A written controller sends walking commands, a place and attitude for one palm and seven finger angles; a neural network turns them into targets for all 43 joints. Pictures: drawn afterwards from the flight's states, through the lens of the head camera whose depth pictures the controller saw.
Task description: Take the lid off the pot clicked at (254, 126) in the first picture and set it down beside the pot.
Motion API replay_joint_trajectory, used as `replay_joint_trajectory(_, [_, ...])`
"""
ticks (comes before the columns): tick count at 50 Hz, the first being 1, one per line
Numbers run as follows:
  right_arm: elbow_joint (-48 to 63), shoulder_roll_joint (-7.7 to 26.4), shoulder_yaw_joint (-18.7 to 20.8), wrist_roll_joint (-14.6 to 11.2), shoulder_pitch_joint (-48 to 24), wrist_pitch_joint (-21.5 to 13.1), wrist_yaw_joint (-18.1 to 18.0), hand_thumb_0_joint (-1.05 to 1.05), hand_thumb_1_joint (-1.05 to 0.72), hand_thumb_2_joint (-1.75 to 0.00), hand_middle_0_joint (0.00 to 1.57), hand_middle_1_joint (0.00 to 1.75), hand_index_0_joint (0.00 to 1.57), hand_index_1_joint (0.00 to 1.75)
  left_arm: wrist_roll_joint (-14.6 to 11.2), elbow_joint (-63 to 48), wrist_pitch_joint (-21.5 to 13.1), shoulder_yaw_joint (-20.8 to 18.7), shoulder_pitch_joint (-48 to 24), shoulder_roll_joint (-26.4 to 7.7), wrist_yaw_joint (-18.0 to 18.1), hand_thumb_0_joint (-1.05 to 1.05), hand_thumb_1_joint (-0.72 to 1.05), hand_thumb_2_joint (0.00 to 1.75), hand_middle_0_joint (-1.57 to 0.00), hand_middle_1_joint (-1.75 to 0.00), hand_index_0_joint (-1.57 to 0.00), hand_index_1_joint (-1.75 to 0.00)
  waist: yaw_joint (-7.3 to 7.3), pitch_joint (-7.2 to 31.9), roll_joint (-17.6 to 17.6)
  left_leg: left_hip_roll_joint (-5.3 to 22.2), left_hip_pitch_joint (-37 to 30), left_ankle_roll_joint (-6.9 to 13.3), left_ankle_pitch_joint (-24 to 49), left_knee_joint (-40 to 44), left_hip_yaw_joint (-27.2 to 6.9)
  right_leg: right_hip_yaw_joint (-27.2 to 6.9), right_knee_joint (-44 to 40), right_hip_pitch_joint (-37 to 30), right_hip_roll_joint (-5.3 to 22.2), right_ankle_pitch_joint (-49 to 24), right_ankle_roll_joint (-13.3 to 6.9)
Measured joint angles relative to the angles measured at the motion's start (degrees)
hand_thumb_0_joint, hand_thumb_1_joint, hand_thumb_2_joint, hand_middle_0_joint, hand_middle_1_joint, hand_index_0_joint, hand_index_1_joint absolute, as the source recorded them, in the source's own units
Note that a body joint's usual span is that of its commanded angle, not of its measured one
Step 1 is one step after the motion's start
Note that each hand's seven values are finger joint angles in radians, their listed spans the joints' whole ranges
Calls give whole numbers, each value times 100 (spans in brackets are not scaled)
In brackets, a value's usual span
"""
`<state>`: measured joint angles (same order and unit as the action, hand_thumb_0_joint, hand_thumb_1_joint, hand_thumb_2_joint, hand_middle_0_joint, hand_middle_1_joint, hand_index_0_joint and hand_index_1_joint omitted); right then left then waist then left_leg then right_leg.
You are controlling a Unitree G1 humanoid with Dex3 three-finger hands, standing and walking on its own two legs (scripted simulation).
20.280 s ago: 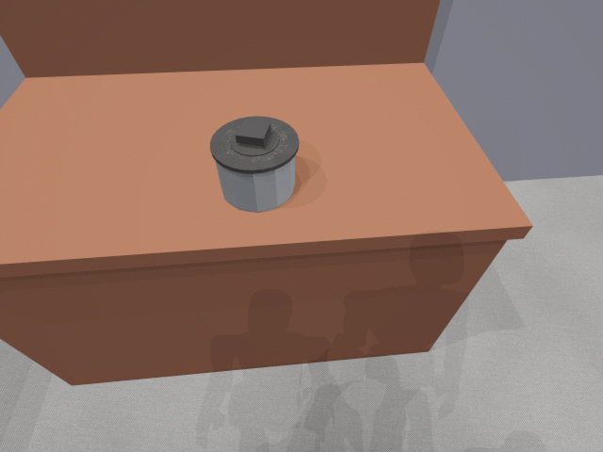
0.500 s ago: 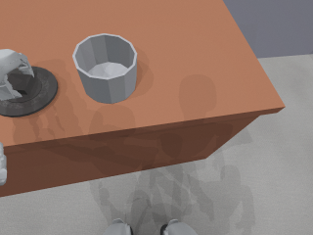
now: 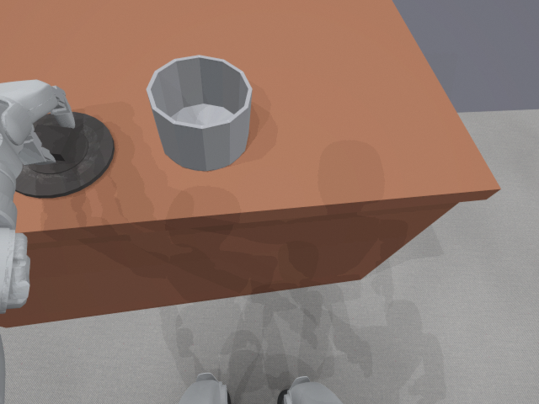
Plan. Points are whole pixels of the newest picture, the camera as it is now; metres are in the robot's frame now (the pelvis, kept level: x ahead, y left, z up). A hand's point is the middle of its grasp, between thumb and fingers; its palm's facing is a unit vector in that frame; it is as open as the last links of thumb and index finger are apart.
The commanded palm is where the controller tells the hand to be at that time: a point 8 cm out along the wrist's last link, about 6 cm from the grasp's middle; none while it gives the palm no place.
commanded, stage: open the fingers wide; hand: left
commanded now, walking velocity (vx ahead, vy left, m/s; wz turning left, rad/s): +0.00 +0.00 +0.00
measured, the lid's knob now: (51, 142) +0.52 +0.30 +0.02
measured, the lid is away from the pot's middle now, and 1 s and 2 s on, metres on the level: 0.23 0.23 0.23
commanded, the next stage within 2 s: raise the empty hand in 0.50 s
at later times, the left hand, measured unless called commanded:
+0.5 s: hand (35, 134) +0.50 +0.30 +0.06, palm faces -0.45 -0.12 -0.89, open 10.9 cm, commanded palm +0.54 +0.29 +0.11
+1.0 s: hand (16, 117) +0.50 +0.31 +0.09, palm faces -0.40 -0.12 -0.91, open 11.0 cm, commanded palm +0.54 +0.29 +0.15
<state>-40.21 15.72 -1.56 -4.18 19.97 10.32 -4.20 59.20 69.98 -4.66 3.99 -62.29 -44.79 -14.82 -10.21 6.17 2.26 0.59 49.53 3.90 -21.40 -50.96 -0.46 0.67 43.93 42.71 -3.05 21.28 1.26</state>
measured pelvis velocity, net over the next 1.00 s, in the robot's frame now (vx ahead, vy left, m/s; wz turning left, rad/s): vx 0.01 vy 0.01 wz -0.01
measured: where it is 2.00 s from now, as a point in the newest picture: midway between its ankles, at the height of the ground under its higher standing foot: outside the picture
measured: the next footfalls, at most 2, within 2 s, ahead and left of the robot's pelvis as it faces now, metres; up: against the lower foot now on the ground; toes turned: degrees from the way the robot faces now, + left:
none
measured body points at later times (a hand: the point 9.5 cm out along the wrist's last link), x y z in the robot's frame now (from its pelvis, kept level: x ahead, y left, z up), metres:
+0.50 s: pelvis +0.00 +0.00 +0.00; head +0.12 +0.03 +0.43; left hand +0.52 +0.30 +0.11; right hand -0.05 -0.27 -0.11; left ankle +0.02 +0.07 -0.69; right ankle -0.01 -0.15 -0.69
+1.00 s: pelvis +0.01 +0.01 +0.01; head +0.11 +0.04 +0.44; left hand +0.52 +0.31 +0.14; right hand -0.01 -0.26 -0.10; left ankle +0.02 +0.07 -0.69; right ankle -0.01 -0.15 -0.69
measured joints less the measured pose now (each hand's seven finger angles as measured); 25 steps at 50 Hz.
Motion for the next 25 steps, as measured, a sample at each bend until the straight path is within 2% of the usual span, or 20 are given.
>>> replay_joint_trajectory(12, [-73,-29,-42,-7,212,-5,-34,0,-90,-90,21,30,20,30,48,105,109,-64,-176,-150,-87,1,9,64,-42,-95,-40,-93,-128,-25,31,42,140,-5,-16,-84,31,-34,92,161,-38,1,-5])
replay_joint_trajectory(16, [-72,-51,-42,-7,258,12,-47,0,-90,-90,21,30,20,30,93,46,52,-227,-115,-214,-94,0,6,63,-38,-92,-37,-91,-158,0,33,65,143,-5,-20,-71,65,-71,78,180,-57,-12,-1])
replay_joint_trajectory(25, [-14,-63,-63,-33,239,23,-70,0,-90,-90,21,30,20,30,113,60,40,-312,-34,-354,-161,0,2,62,-35,-89,-36,-88,-175,-9,22,75,130,11,-35,-55,94,-104,47,170,-65,-18,13])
